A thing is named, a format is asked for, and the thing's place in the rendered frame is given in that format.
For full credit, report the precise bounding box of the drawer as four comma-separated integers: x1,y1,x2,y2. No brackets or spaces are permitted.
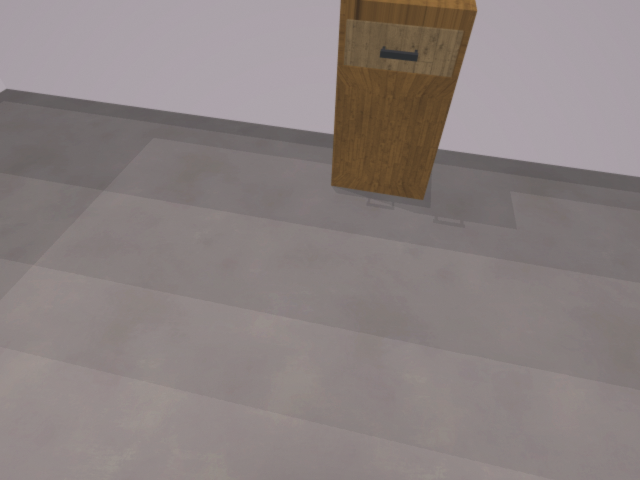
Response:
344,19,464,77

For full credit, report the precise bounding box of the cabinet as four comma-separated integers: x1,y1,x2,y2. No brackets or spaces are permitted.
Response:
331,0,477,200

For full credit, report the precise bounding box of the handle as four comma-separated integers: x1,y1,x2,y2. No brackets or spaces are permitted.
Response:
380,46,418,62

